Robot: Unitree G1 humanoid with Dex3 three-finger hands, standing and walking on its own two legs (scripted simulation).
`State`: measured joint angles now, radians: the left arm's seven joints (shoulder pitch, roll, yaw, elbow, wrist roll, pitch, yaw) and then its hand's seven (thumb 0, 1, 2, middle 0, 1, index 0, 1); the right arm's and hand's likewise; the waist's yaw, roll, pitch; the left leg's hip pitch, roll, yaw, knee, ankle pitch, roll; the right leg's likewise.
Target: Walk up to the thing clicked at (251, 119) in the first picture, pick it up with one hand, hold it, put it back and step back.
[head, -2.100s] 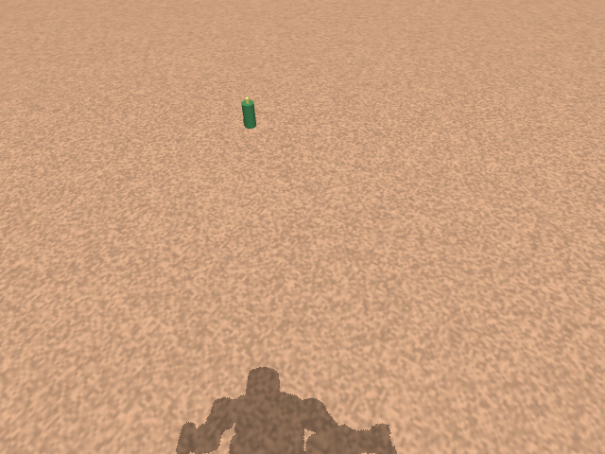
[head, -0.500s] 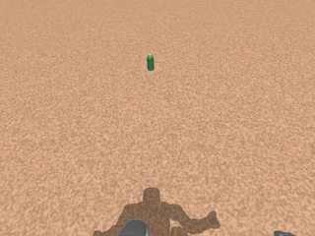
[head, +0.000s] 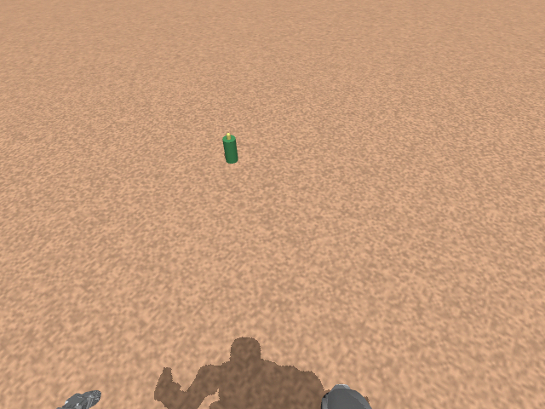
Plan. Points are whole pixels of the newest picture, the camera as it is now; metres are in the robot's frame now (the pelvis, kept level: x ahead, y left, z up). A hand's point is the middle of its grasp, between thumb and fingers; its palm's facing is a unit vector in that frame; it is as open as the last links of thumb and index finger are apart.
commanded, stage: walk up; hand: left
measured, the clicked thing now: (230, 146) +1.58 +0.22 -0.67
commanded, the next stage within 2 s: none
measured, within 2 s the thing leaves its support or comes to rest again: neither
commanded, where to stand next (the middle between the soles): +1.24 +0.01 m, yaw +0 degrees
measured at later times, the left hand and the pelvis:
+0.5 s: hand (135, 347) +0.28 +0.27 -0.15, palm faces +0.04 -0.93 -0.36, open 7.4 cm; pelvis +0.29 -0.01 -0.01, yaw +2 degrees
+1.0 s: hand (179, 193) +0.66 +0.24 -0.13, palm faces -0.11 -0.92 -0.38, open 7.4 cm; pelvis +0.54 -0.02 -0.01, yaw -1 degrees
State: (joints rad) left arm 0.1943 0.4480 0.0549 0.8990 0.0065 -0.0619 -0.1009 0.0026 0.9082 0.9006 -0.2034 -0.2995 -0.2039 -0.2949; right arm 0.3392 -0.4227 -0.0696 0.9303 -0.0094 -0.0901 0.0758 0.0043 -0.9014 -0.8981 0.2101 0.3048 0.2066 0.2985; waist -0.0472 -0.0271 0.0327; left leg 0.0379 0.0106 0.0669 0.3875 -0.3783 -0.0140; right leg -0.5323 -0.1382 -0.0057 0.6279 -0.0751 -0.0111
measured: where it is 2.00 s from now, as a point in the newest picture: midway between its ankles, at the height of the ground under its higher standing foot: (274, 247)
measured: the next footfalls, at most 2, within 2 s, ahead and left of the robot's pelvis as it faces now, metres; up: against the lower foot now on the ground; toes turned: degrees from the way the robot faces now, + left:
right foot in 0.06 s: +0.23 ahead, -0.16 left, +0.00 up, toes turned -5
left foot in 0.50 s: +0.46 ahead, +0.11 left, +0.00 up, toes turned +6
